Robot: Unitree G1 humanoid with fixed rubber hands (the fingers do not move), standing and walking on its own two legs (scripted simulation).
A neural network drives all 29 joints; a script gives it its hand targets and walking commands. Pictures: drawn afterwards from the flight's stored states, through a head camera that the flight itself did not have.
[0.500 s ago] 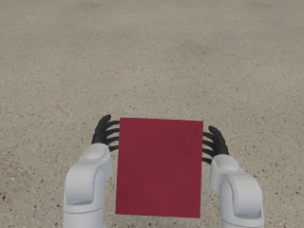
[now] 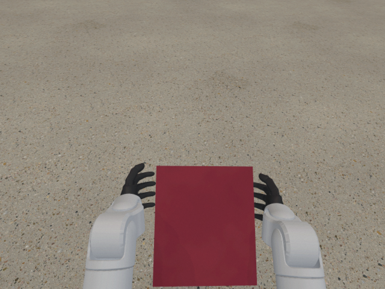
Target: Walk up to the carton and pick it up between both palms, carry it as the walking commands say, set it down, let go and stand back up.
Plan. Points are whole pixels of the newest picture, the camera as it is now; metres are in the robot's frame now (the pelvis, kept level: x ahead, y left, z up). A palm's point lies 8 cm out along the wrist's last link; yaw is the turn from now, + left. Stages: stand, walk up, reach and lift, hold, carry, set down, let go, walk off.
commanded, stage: carry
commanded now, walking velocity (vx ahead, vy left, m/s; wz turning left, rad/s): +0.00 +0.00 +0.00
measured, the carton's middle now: (199, 213) +0.34 -0.01 -0.05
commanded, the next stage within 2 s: none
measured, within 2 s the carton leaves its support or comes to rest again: neither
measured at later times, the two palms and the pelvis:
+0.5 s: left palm (150, 173) +0.39 +0.11 +0.03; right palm (264, 186) +0.38 -0.16 +0.02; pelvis +0.10 -0.01 -0.02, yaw -1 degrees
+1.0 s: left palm (148, 134) +0.52 +0.14 +0.04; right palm (246, 144) +0.51 -0.13 +0.03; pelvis +0.22 +0.00 -0.01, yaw +1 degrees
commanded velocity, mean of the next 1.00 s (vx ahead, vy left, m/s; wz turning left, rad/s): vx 0.00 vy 0.00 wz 0.00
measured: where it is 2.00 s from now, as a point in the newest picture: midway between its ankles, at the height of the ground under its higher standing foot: outside the picture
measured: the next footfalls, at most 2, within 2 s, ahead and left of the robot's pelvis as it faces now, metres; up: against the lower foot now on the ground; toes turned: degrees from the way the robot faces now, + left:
left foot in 0.26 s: +0.17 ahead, +0.11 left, +0.00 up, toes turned +9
right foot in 0.42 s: +0.07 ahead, -0.09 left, +0.00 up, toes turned -4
